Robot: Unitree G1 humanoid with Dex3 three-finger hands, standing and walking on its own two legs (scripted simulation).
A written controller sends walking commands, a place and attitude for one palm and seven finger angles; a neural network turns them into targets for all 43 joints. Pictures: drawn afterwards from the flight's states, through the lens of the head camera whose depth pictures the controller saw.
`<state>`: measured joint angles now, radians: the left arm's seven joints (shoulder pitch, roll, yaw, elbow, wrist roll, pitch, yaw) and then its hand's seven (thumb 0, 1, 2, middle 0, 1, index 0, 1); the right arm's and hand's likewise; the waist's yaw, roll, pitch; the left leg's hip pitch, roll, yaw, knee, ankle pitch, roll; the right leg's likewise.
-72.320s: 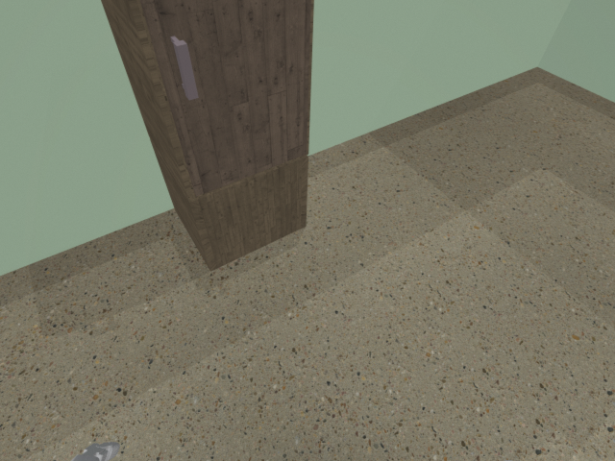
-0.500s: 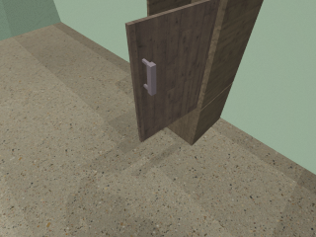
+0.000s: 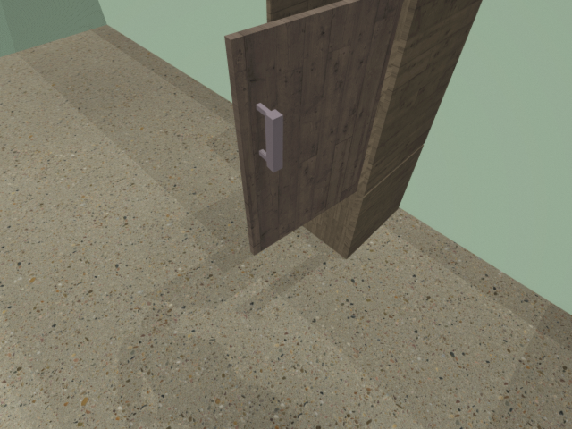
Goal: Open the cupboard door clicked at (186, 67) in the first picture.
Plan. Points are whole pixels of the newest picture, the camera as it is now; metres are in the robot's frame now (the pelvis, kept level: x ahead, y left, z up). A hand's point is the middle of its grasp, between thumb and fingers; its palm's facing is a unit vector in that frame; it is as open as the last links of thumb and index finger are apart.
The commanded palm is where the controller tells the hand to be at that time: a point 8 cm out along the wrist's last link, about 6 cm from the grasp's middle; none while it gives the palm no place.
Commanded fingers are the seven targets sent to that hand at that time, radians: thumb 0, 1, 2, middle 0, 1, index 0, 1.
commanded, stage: look to check the result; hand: left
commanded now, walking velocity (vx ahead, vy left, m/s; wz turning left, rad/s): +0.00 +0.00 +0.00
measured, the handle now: (268, 137) +0.60 +0.07 +0.06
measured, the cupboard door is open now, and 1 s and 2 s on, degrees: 82 82 82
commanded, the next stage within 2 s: stand and wait in 0.30 s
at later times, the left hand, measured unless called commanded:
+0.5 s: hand out of the picture +0.05 +0.21 -0.17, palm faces +0.01 -0.97 -0.26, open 7.4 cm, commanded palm none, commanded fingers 0.00 0.90 0.90 -0.20 -0.30 -0.20 -0.30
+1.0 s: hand out of the picture +0.08 +0.22 -0.16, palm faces -0.01 -0.96 -0.29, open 7.4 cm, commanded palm none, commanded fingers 0.00 0.90 0.90 -0.20 -0.30 -0.20 -0.30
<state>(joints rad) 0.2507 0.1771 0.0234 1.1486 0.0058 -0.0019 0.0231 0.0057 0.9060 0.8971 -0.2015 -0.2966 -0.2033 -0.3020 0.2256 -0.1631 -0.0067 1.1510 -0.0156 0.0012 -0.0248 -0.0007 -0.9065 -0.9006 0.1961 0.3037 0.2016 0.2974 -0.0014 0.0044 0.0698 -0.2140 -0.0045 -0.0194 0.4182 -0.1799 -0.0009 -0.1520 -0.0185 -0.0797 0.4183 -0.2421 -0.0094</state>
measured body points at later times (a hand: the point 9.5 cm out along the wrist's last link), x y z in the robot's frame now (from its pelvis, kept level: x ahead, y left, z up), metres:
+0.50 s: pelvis +0.01 +0.00 +0.00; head +0.03 +0.00 +0.45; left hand +0.05 +0.26 -0.15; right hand +0.07 -0.26 -0.15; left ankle +0.03 +0.12 -0.74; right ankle -0.01 -0.11 -0.74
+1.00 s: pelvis +0.02 +0.00 +0.01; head +0.04 +0.00 +0.45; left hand +0.08 +0.27 -0.14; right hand +0.08 -0.28 -0.14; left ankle +0.03 +0.12 -0.74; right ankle -0.01 -0.11 -0.74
